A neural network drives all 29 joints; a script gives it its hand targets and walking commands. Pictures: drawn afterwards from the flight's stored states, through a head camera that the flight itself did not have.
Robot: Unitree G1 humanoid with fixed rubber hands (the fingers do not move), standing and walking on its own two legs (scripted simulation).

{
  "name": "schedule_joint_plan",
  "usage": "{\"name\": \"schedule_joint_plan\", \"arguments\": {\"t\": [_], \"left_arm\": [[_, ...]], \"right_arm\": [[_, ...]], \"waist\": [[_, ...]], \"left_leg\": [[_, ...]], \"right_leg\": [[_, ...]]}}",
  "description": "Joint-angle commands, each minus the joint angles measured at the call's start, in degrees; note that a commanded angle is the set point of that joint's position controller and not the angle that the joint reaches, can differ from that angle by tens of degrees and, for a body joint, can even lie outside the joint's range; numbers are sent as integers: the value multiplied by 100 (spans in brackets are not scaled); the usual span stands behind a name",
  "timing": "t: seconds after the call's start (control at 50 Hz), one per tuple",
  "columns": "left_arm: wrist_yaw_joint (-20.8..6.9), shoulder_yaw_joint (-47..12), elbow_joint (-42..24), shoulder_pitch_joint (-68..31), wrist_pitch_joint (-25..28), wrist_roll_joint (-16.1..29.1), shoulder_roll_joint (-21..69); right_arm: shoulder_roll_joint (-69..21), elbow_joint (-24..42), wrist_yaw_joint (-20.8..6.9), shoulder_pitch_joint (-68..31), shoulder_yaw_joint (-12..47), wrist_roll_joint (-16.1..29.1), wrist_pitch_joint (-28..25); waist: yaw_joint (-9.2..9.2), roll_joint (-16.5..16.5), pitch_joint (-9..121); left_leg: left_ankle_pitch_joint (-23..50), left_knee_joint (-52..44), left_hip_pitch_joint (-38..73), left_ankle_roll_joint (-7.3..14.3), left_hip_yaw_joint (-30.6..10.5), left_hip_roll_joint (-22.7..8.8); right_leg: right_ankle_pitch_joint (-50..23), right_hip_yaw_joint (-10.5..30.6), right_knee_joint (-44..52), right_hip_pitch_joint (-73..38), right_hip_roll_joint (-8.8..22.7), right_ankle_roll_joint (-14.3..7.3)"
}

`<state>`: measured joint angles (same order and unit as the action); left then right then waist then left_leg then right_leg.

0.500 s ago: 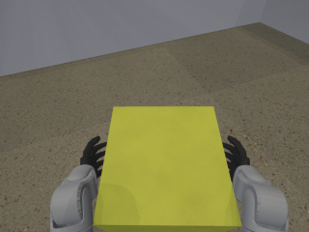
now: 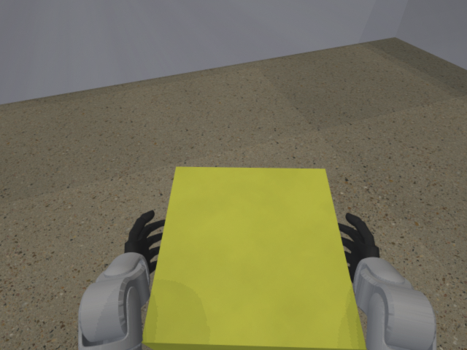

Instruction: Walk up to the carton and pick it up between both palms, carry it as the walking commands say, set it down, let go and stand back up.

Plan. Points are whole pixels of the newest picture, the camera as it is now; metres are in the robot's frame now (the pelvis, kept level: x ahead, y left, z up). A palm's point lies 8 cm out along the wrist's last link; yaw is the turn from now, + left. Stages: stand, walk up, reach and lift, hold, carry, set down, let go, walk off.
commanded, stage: carry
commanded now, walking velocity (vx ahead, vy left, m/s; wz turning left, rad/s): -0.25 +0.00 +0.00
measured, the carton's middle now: (248, 271) +0.27 +0.00 +0.02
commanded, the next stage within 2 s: none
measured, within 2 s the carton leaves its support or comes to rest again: neither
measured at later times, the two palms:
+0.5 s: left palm out of the picture +0.04 +0.22 +0.08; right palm out of the picture +0.07 -0.11 +0.10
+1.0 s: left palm out of the picture -0.12 +0.17 +0.10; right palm out of the picture -0.12 -0.16 +0.09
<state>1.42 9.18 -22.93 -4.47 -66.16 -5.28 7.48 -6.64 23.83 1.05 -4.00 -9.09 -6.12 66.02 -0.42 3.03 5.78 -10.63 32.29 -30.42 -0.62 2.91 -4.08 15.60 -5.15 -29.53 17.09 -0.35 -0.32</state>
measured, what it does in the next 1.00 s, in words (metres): walks backwards: left foot, then right foot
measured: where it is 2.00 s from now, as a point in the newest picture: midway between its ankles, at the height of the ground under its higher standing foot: outside the picture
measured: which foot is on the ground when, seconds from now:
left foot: up 0.00-0.30, down 0.32-0.72, up 0.74-1.00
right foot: down 0.00-0.34, up 0.36-0.70, down 0.72-1.00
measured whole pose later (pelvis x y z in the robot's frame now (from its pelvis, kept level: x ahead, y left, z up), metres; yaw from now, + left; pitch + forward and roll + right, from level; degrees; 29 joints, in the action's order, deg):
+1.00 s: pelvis -0.38 +0.01 +0.01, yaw +2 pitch +4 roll +2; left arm 0.8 8.9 -25.8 -3.8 -65.9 -5.7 7.3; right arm -7.1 26.2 1.8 -4.6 -9.2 -4.9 66.5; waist 1.2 0.0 4.2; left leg -27.7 50.7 -24.8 -1.7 2.6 0.7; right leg 8.4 -2.7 -29.2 25.4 4.6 -0.3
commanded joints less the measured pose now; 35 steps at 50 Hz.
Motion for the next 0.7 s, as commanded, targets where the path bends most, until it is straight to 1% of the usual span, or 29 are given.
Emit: {"name": "schedule_joint_plan", "arguments": {"t": [0.0,0.02,0.04,0.06,0.08,0.1,0.14,0.16,0.22,0.24,0.26,0.28,0.3,0.32,0.34,0.36,0.38,0.4,0.42,0.44,0.46,0.5,0.54,0.58,0.62,0.64,0.66,0.68], "left_arm": [[-1317,-4242,-421,-2379,-108,2039,4413],[-1322,-4220,-526,-2470,-103,2030,4428],[-1319,-4216,-602,-2448,-91,2018,4409],[-1313,-4187,-606,-2416,-90,2002,4375],[-1300,-4128,-518,-2295,-97,1954,4319],[-1297,-4077,-470,-2213,-108,1929,4248],[-1300,-3982,-378,-2040,-137,1901,4145],[-1301,-3970,-366,-2018,-145,1904,4116],[-1290,-4047,-324,-1973,-163,1904,4157],[-1283,-4077,-306,-1929,-166,1892,4185],[-1270,-4123,-304,-1928,-167,1891,4215],[-1255,-4164,-302,-1928,-170,1885,4230],[-1240,-4212,-327,-1993,-162,1885,4243],[-1219,-4267,-340,-2027,-145,1863,4231],[-1273,-4430,-725,-2495,-149,2062,4229],[-1288,-4505,-696,-2742,-103,2143,4399],[-1309,-4607,-704,-2861,-74,2227,4543],[-1317,-4629,-723,-2900,-57,2298,4543],[-1285,-4666,-775,-2950,-51,2311,4512],[-1259,-4665,-746,-2949,-60,2311,4474],[-1242,-4656,-750,-2889,-68,2301,4391],[-1206,-4674,-755,-2767,-104,2320,4297],[-1187,-4670,-685,-2680,-160,2316,4248],[-1191,-4583,-548,-2520,-206,2248,4273],[-1205,-4477,-421,-2385,-231,2187,4291],[-1217,-4427,-353,-2296,-228,2155,4319],[-1232,-4384,-295,-2221,-213,2130,4351],[-1245,-4357,-268,-2217,-199,2126,4378]], "right_arm": [[-4511,372,-1278,-2718,4470,2153,178],[-4540,407,-1299,-2847,4553,2253,138],[-4589,495,-1300,-2873,4627,2351,99],[-4585,579,-1276,-2939,4640,2395,81],[-4521,594,-1245,-2951,4616,2409,74],[-4456,610,-1207,-2942,4628,2417,84],[-4384,541,-1142,-2735,4632,2362,137],[-4367,498,-1121,-2653,4613,2334,162],[-4355,325,-1118,-2394,4486,2264,221],[-4360,273,-1129,-2334,4449,2251,233],[-4391,216,-1143,-2272,4424,2245,237],[-4429,175,-1162,-2241,4424,2237,233],[-4469,166,-1181,-2308,4436,2247,229],[-4515,167,-1209,-2341,4438,2273,232],[-4552,-60,-1266,-2095,4231,2138,132],[-4710,199,-1287,-2372,4307,2177,108],[-4722,329,-1299,-2407,4296,2189,98],[-4671,347,-1291,-2392,4249,2212,101],[-4598,344,-1289,-2354,4209,2215,97],[-4534,217,-1288,-2247,4107,2174,107],[-4465,213,-1281,-2178,4097,2162,106],[-4363,286,-1257,-2075,4094,2141,114],[-4287,298,-1226,-2009,4054,2078,147],[-4270,270,-1213,-2003,4060,2018,186],[-4281,229,-1222,-1988,4105,1984,211],[-4303,215,-1229,-2005,4143,1982,216],[-4328,187,-1236,-2014,4181,1985,214],[-4364,182,-1242,-2057,4230,2000,202]], "waist": [[-86,-1549,693],[-63,-1046,684],[-20,-865,694],[-6,-963,706],[1,-1074,787],[4,-1180,870],[6,-1361,1022],[-16,-1486,1100],[-43,-1697,1292],[-53,-1736,1376],[-26,-1677,1487],[4,-1500,1568],[-26,-1081,1555],[-61,-356,1521],[85,1429,1093],[101,1070,776],[105,608,766],[86,430,727],[79,577,716],[63,634,716],[52,614,782],[44,645,976],[86,877,1144],[110,1023,1260],[148,1106,1346],[118,1053,1391],[69,904,1448],[75,666,1464]], "left_leg": [[-2282,2594,-209,-166,-332,329],[-1940,3338,-124,-90,-563,417],[-1473,3748,-176,-60,-573,457],[-1199,4003,-342,-85,-522,465],[-1117,4089,-369,-133,-400,487],[-1163,3863,-355,-164,-299,480],[-1373,3005,-243,-173,-91,469],[-1556,2581,-146,-160,-1,491],[-1938,1195,330,-44,115,525],[-1941,702,501,-2,138,540],[-1694,37,813,33,212,553],[-1049,-863,1335,28,258,497],[-682,-1467,1928,14,-60,207],[-644,-1703,2497,62,-807,-509],[641,-1832,2214,789,-2376,-2034],[2051,-1562,1677,1112,-2051,-2118],[2134,-1376,1368,1082,-1641,-1860],[1754,-1300,1322,932,-1210,-1569],[1612,-1242,1435,826,-933,-1345],[1485,-1185,1523,758,-758,-1147],[1511,-1085,1614,760,-730,-1065],[1814,-912,1928,804,-755,-1006],[1906,-981,2096,845,-1026,-1113],[2019,-1059,2164,913,-1282,-1255],[2215,-1092,2279,920,-1457,-1299],[2275,-1034,2294,874,-1441,-1269],[2243,-944,2198,714,-1297,-1189],[2040,-825,1819,479,-1154,-1040]], "right_leg": [[-2280,1983,1332,169,2688,-1155],[-2012,1479,1220,344,2297,-1025],[-1618,1076,1149,357,1972,-819],[-1507,875,1049,221,1770,-716],[-1613,738,922,86,1605,-667],[-1733,761,851,-65,1535,-646],[-1808,971,842,-416,1528,-647],[-1857,1131,883,-568,1582,-701],[-1812,1419,968,-818,1698,-860],[-1885,1489,960,-888,1747,-875],[-1957,1435,876,-882,1750,-799],[-1954,1276,753,-663,1684,-582],[-1632,1044,435,-197,1473,-268],[-639,771,-56,578,1189,58],[940,-122,-881,1963,422,406],[1657,405,-2540,1796,241,281],[1551,772,-3429,1703,112,186],[1266,813,-3857,1735,134,188],[963,793,-4153,1891,97,212],[763,683,-4322,1931,58,292],[720,599,-4353,1907,27,363],[886,402,-3710,1795,60,427],[1243,229,-2893,1511,26,415],[1549,146,-1948,1126,7,304],[1491,40,-989,750,-77,213],[1189,-17,-374,486,-100,174],[535,-103,507,48,-62,164],[139,98,1076,-509,197,129]]}}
